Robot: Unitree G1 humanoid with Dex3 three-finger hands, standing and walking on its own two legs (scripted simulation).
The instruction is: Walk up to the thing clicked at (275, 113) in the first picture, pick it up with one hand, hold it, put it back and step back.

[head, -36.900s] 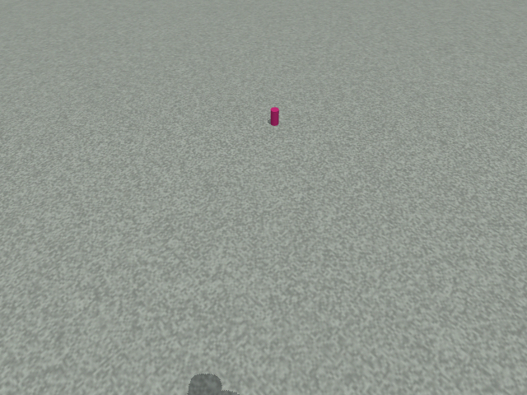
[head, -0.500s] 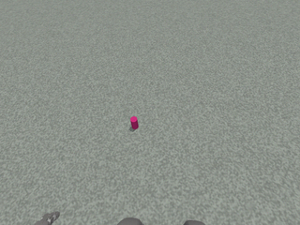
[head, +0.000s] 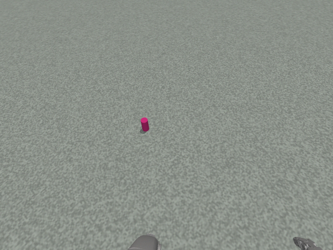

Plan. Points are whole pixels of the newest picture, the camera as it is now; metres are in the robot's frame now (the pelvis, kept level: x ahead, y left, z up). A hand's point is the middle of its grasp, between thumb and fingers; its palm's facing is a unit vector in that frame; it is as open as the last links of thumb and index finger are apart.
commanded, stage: step back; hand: left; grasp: from above
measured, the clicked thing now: (145, 124) +1.02 +0.26 -0.71
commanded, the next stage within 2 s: stand in 1.02 s
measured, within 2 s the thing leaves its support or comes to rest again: neither
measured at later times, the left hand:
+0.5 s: hand out of the picture +0.03 +0.27 -0.13, palm faces +0.10 -0.92 -0.39, open 7.4 cm
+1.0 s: hand out of the picture +0.10 +0.29 -0.14, palm faces +0.07 -0.94 -0.34, open 7.4 cm
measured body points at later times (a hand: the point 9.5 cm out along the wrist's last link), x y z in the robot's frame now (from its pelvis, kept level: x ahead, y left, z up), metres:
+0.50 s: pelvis -0.01 -0.01 +0.01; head -0.01 -0.02 +0.46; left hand +0.03 +0.31 -0.10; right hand +0.07 -0.31 -0.12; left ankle -0.01 +0.13 -0.69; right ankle +0.00 -0.12 -0.72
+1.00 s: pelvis +0.03 +0.02 +0.01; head +0.05 +0.03 +0.46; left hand +0.10 +0.33 -0.11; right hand +0.18 -0.26 -0.11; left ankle +0.05 +0.15 -0.72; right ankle +0.01 -0.12 -0.72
